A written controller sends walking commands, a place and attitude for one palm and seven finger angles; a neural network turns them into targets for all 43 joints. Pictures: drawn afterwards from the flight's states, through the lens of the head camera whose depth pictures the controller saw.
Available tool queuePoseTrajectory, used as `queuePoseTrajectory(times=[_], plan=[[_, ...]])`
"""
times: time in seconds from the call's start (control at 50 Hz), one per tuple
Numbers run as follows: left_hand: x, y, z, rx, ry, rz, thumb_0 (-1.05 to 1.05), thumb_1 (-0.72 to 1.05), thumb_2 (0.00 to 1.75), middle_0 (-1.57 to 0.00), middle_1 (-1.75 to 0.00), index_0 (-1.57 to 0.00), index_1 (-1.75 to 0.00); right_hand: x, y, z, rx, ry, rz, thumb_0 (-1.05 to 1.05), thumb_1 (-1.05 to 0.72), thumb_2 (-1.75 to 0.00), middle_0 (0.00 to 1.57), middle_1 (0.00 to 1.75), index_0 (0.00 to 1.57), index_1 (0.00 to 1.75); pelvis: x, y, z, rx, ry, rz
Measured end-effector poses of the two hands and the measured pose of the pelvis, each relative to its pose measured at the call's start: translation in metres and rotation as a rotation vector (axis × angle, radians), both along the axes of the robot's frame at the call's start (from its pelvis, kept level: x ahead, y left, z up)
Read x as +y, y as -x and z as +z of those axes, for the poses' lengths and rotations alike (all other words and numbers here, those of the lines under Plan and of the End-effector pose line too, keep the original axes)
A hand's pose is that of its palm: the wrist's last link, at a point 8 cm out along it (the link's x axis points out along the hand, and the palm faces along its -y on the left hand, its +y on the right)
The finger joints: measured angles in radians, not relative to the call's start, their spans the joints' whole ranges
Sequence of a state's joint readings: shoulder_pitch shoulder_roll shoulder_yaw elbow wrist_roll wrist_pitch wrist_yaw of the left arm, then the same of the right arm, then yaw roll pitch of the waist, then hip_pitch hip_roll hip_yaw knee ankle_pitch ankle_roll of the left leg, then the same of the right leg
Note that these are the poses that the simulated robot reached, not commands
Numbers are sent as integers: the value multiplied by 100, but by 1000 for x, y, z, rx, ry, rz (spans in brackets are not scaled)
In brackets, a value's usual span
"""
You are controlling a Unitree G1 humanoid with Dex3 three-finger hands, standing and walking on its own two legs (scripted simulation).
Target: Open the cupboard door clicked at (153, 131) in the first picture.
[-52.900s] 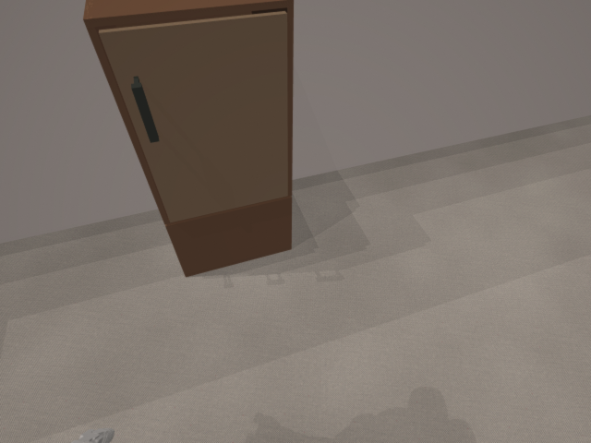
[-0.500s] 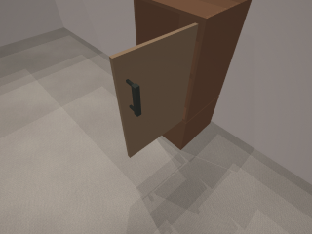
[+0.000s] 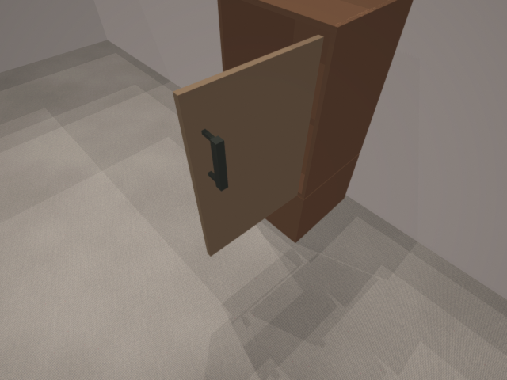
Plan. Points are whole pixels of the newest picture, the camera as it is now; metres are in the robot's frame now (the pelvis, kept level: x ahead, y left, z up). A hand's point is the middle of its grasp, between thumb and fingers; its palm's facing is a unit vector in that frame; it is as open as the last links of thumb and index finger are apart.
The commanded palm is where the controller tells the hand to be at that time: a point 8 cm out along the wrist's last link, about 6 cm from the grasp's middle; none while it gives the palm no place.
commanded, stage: look to check the result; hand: left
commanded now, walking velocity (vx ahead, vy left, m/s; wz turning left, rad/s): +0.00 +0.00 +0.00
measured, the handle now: (214, 160) +0.56 +0.13 +0.00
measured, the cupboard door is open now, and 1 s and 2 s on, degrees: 86 86 86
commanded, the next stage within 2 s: stand and wait in 0.12 s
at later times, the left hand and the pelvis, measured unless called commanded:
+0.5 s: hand out of the picture +0.00 +0.17 -0.17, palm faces +0.04 -0.98 -0.20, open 7.4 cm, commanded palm none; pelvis +0.01 -0.01 +0.00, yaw +0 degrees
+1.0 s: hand out of the picture +0.02 +0.19 -0.17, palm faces +0.02 -0.97 -0.24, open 7.4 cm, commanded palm none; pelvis +0.01 +0.00 +0.00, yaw +0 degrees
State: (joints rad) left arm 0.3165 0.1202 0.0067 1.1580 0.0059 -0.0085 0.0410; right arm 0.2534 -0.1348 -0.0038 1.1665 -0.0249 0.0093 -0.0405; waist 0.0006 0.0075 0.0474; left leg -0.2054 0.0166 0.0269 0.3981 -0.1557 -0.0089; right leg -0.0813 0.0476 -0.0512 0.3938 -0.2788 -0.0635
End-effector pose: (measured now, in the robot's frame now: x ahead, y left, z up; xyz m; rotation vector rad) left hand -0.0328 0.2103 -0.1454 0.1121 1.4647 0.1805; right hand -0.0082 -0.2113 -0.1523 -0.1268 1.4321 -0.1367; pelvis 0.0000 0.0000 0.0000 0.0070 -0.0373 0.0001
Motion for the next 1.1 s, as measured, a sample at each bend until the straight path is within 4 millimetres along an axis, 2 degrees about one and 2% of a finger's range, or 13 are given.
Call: queuePoseTrajectory(times=[0.22, 0.44, 1.1], plan=[[0, -17, 0, -36, -9, -10, 0, 90, 90, -19, -30, -20, -30, -8, -9, 1, -15, 8, 4, 0, -92, -90, 20, 30, 20, 30, -4, -4, 0, -3, -1, 1], [5, -24, 1, -43, -19, -19, 0, 90, 90, -20, -30, -20, -30, -12, -12, 2, -13, 16, 4, 0, -91, -90, 20, 30, 20, 30, -5, -6, 1, -1, 0, -1], [34, -53, 8, -82, -62, -55, 0, 90, 90, -20, -30, -20, -30, -29, -44, 10, -71, 64, 28, 0, -91, -90, 20, 30, 20, 30, 1, -13, 3, 4, -2, -8]])
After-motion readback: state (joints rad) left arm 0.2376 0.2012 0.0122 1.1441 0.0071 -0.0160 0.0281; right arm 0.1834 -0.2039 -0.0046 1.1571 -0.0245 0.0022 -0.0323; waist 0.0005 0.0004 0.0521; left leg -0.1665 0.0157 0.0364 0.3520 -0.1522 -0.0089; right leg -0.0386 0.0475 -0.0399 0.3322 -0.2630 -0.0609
